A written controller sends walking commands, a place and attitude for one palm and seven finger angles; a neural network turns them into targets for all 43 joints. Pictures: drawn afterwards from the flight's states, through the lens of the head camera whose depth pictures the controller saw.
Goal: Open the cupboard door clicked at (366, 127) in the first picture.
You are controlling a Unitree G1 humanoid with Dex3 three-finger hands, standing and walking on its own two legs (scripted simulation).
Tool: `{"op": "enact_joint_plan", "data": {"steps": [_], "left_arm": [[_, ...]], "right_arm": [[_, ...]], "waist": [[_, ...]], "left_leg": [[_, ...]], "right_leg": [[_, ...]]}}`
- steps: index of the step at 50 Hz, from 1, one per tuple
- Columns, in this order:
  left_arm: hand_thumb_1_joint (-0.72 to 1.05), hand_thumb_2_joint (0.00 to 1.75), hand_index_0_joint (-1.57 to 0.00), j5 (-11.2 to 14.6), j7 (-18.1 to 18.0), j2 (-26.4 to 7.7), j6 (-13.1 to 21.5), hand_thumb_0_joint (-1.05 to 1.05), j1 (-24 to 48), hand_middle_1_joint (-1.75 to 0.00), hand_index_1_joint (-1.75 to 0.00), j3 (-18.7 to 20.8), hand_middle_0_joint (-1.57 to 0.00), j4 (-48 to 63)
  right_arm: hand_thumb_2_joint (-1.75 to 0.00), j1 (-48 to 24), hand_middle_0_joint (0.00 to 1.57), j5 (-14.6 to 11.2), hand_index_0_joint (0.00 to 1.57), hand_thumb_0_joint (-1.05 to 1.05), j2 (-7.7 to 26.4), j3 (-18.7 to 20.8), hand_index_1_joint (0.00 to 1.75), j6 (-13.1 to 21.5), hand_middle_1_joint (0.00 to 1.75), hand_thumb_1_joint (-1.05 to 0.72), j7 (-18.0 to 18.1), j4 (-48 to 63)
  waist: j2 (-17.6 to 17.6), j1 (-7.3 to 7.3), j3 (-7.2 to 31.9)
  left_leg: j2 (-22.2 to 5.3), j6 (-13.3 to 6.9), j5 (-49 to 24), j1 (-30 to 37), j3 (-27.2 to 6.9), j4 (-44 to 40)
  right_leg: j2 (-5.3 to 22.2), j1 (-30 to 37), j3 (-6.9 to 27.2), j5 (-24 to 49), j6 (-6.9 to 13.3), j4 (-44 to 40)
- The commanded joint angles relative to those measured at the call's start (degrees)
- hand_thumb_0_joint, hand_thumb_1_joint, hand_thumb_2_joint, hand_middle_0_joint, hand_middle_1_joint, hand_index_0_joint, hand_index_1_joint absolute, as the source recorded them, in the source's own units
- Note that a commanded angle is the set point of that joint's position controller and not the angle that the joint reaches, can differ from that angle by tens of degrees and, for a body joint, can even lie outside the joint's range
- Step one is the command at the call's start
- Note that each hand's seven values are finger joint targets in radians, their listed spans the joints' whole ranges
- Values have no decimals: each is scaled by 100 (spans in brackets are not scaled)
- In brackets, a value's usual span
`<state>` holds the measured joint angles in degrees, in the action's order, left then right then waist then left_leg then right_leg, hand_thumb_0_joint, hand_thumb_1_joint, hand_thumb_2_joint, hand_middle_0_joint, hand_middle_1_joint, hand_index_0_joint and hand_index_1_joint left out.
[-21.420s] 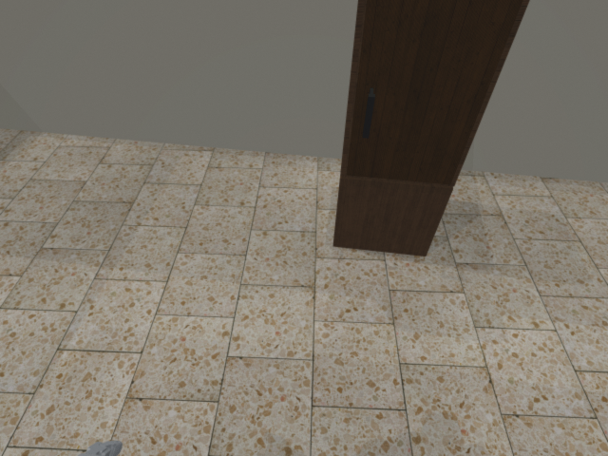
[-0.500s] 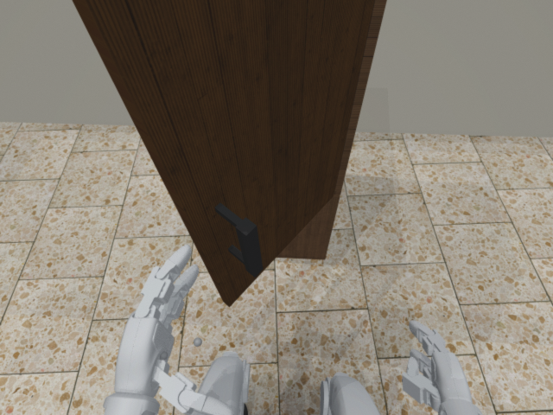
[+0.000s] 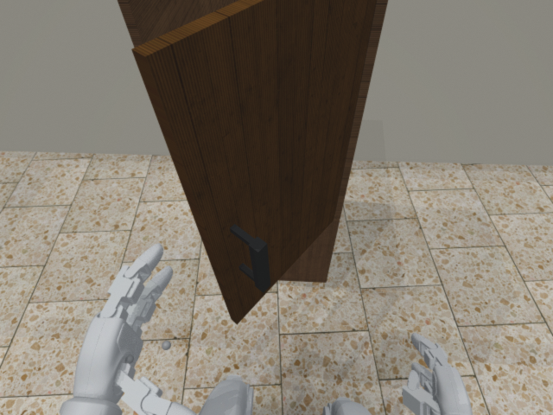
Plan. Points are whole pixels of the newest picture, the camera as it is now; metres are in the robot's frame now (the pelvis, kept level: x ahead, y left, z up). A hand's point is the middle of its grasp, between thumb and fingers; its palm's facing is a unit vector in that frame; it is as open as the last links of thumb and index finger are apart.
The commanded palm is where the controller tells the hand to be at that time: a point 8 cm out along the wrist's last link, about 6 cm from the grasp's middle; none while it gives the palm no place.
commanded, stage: draw the hand back to the body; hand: left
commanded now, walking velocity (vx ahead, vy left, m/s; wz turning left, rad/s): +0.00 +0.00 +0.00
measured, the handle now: (251, 259) +0.35 +0.07 +0.01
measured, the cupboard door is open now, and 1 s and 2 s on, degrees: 53 53 53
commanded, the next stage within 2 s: step back with the hand held close in 1.24 s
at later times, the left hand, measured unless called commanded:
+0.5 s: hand (56, 301) +0.21 +0.23 +0.16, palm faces +0.25 -0.89 -0.39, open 13.4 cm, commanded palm +0.17 +0.28 +0.20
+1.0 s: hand out of the picture +0.24 +0.28 +0.26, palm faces +0.47 -0.78 -0.41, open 7.9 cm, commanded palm +0.19 +0.31 +0.27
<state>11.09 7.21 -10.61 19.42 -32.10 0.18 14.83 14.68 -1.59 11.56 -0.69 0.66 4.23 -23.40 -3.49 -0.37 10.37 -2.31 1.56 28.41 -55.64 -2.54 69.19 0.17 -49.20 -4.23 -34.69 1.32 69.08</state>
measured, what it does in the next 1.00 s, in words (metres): rises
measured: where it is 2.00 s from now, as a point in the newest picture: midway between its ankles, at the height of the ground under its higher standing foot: outside the picture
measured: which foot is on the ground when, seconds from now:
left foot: down 0.00-1.00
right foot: down 0.00-1.00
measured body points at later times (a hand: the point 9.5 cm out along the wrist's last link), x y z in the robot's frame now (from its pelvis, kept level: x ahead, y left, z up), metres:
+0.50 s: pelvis +0.03 +0.02 +0.08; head +0.03 +0.00 +0.53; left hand +0.19 +0.28 +0.18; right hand +0.22 -0.20 +0.00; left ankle +0.05 +0.13 -0.64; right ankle -0.01 -0.11 -0.64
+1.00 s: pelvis +0.05 +0.01 +0.10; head +0.03 -0.02 +0.55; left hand +0.21 +0.32 +0.29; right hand +0.24 -0.21 +0.02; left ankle +0.05 +0.13 -0.64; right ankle +0.00 -0.11 -0.64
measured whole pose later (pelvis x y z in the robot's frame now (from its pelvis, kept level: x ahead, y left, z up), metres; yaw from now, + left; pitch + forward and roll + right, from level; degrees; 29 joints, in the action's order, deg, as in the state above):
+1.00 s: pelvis +0.05 +0.01 +0.10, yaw -1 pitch -3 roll +0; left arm 3.9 -7.1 -19.6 3.0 -26.5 20.1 22.3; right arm 10.7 -0.2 13.2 -1.5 4.2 5.1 -34.9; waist -4.0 -3.7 0.6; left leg -0.7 0.2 14.2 -8.8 1.2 26.1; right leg 1.2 -3.4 -1.6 -18.2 -0.4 24.6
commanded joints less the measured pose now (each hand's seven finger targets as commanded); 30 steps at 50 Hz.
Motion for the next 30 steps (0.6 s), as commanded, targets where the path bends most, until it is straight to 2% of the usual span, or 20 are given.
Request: {"op": "enact_joint_plan", "data": {"steps": [1,4,6,8,9,10,11,12,13,14,15,19,20,21,23,26,27,29,30], "left_arm": [[-50,30,-15,209,109,-588,288,0,-86,-30,-30,512,-15,1250],[-47,32,-15,320,151,-771,239,0,-106,-30,-30,833,-15,1255],[-40,34,-15,401,204,-776,221,0,-170,-30,-30,874,-15,1407],[-32,37,-16,471,283,-825,143,0,-196,-30,-30,938,-16,1424],[-29,39,-16,-457,-441,-1760,-442,0,-500,-30,-30,1126,-16,1383],[-26,40,-16,-521,-746,-1225,-730,0,-412,-30,-30,788,-16,1878],[-22,42,-16,-658,-968,-1105,-985,0,-573,-30,-30,684,-16,1756],[-18,43,-16,-747,-1129,-1219,-1159,0,-577,-30,-30,763,-16,1890],[-15,45,-16,-809,-1244,-1281,-1282,0,-563,-30,-30,816,-16,1917],[-12,47,-16,-854,-1332,-1259,-1363,0,-414,-30,-30,777,-16,1927],[-8,48,-16,-874,-1399,-1311,-1432,0,-320,-30,-30,790,-16,2003],[6,54,-17,-933,-1597,-1471,-1571,0,25,-30,-30,1039,-17,1837],[9,55,-17,-935,-1613,-1440,-1564,0,79,-30,-30,1043,-17,1910],[13,57,-17,-938,-1623,-1439,-1571,0,90,-30,-30,1085,-17,1872],[20,60,-18,-930,-1639,-1515,-1571,0,42,-30,-30,1271,-18,1919],[31,64,-18,-923,-1624,-1541,-1553,0,75,-30,-30,1410,-18,2036],[34,66,-18,-908,-1622,-1568,-1545,0,112,-30,-30,1476,-18,2030],[41,69,-18,-910,-1621,-1685,-1544,0,189,-30,-30,1670,-18,1997],[44,70,-18,-884,-1604,-1639,-1545,0,213,-30,-30,1697,-18,2031]], "right_arm": [[-90,-393,20,-22,20,0,667,269,30,410,30,-90,91,990],[-90,-429,20,-43,20,0,674,271,30,413,30,-90,108,952],[-90,-424,20,-76,20,0,664,258,30,451,30,-90,100,961],[-90,-408,20,-93,20,0,672,243,30,487,30,-90,107,938],[-90,-399,20,-75,20,0,681,257,30,304,30,-90,293,965],[-90,-450,20,-58,20,0,585,164,30,265,30,-90,367,1121],[-90,-375,20,-55,20,0,560,150,30,224,30,-90,398,1008],[-90,-376,20,-44,20,0,590,131,30,200,30,-90,422,975],[-90,-407,20,-32,20,0,603,107,30,190,30,-90,442,941],[-90,-465,20,-23,20,0,631,70,30,219,30,-90,454,909],[-90,-481,20,0,20,0,658,59,30,248,30,-90,472,877],[-90,-556,20,28,20,0,710,-8,30,383,30,-90,500,678],[-90,-584,20,29,20,0,707,-31,30,434,30,-90,488,653],[-90,-589,20,39,20,0,707,-33,30,473,30,-90,482,604],[-90,-650,20,49,20,0,703,-31,30,544,30,-90,451,511],[-90,-737,20,59,20,0,690,-53,30,642,30,-90,374,372],[-90,-746,20,66,20,0,686,-65,30,669,30,-90,346,328],[-90,-835,20,78,20,0,701,-51,30,711,30,-90,318,229],[-90,-841,20,78,20,0,676,-61,30,719,30,-90,296,199]], "waist": [[234,49,675],[281,5,546],[25,-13,467],[26,12,386],[78,-314,605],[0,-126,295],[-174,-111,173],[-182,-118,174],[26,-107,83],[91,-79,67],[65,-60,-16],[181,-81,-247],[80,-87,-279],[201,-100,-311],[99,-158,-230],[-60,-201,-300],[37,-209,-379],[-47,-248,-425],[-75,-240,-488]], "left_leg": [[299,-287,-656,1402,88,-1188],[291,-281,-729,1547,76,-1390],[294,-271,-868,1783,85,-1544],[286,-272,-943,1926,80,-1661],[211,-284,-1049,2237,191,-2064],[244,-315,-1110,2424,227,-2187],[227,-324,-1155,2583,246,-2275],[211,-333,-1283,2714,247,-2356],[201,-338,-1361,2811,229,-2450],[196,-341,-1434,2949,165,-2592],[184,-346,-1419,3058,179,-2687],[189,-337,-1419,3499,128,-3126],[183,-325,-1439,3613,115,-3236],[184,-330,-1502,3715,118,-3316],[194,-326,-1741,3950,151,-3455],[191,-295,-2177,4212,153,-3683],[180,-282,-2306,4258,120,-3779],[185,-282,-2532,4420,160,-3896],[173,-268,-2600,4492,173,-3965]], "right_leg": [[-143,665,232,955,-75,-1772],[-164,891,213,991,-79,-1952],[-172,1013,160,1215,-67,-2014],[-175,1122,142,1359,-80,-2125],[35,1363,474,1397,6,-2557],[39,1361,373,1462,-29,-2701],[42,1468,275,1548,-34,-2755],[32,1580,218,1707,-39,-2808],[6,1670,153,1756,-46,-2880],[-6,1797,106,1793,-42,-2971],[1,1875,112,1817,-61,-3064],[-1,2257,65,1802,-62,-3475],[7,2347,57,1809,-62,-3519],[7,2446,44,1908,-68,-3577],[14,2726,58,2162,-65,-3702],[19,3082,38,2571,-56,-3854],[8,3174,13,2654,-56,-3914],[14,3368,41,2878,-49,-4078],[17,3434,30,2940,-59,-4116]]}}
